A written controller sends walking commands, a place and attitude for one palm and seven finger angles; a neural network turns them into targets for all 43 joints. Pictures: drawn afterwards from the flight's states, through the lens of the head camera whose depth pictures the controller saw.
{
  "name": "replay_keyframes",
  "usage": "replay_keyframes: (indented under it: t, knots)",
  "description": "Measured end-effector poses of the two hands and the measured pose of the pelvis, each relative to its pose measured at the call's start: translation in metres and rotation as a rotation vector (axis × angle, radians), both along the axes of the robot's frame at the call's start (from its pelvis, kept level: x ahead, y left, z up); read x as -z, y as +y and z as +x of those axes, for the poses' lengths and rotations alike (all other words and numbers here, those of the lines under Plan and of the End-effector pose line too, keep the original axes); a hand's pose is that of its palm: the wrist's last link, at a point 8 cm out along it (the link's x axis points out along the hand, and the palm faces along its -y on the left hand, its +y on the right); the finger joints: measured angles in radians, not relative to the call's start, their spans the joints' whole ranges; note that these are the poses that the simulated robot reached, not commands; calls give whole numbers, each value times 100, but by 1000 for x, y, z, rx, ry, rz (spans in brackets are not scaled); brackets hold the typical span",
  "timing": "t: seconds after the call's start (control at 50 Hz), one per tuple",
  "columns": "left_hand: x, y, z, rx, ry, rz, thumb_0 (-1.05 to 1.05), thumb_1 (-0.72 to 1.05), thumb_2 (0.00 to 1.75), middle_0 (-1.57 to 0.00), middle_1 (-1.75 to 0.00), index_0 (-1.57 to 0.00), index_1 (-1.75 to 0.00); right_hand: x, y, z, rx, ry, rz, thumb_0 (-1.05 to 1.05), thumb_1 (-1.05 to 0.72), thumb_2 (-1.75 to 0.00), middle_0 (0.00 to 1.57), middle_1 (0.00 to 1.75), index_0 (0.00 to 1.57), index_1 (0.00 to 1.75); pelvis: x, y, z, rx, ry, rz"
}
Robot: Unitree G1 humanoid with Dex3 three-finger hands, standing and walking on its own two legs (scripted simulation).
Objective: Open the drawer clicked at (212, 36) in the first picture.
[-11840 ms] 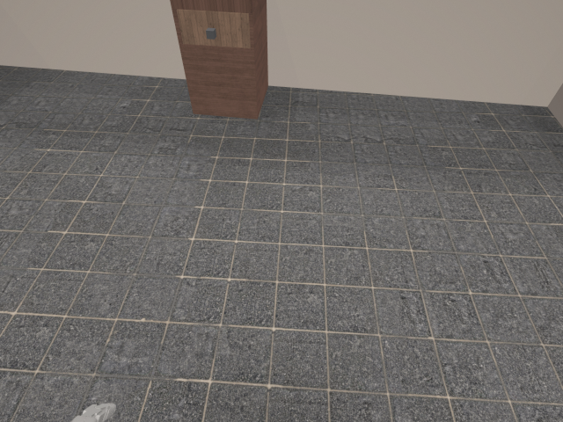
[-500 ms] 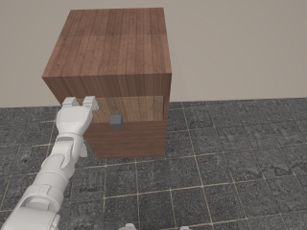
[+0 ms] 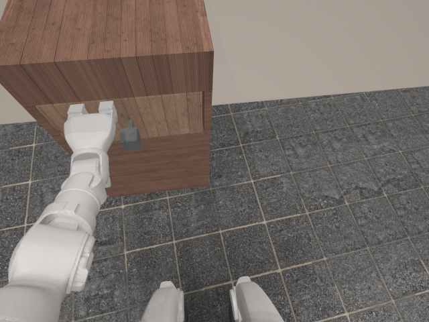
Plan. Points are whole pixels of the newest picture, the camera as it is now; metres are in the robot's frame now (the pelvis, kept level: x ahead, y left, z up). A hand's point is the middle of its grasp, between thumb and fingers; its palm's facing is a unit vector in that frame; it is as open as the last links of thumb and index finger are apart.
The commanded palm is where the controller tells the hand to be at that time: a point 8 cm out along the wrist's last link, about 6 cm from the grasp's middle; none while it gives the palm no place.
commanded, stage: move the hooked fingers above the handle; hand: left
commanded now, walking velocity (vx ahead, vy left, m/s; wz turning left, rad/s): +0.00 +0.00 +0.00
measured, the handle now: (130, 132) +0.58 +0.17 -0.14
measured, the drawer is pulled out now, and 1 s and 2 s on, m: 0.00 0.00 0.00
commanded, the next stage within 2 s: none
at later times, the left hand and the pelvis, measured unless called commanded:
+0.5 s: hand (112, 141) +0.51 +0.19 -0.07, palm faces -0.11 +0.02 -0.99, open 13.7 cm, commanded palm +0.50 +0.17 -0.01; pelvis -0.01 -0.01 -0.03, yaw -1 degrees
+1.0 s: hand (110, 140) +0.52 +0.20 -0.08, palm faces -0.03 +0.02 -1.00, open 13.8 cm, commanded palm +0.51 +0.17 -0.02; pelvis +0.00 +0.00 -0.04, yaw -1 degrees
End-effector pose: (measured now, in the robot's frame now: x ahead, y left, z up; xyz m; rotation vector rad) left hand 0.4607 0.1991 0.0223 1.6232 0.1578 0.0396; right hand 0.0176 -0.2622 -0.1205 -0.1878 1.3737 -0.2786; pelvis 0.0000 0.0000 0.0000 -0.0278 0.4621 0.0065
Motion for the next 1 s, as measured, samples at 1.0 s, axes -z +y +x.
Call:
replay_keyframes:
  t: [1.0]
  knots:
    - [47,-1,40,3,-53,-33,0,-48,30,-32,-120,-32,-120,40,1,-27,14,98,6,0,-91,-90,20,30,20,30,43,-2,-5,9,118,-19]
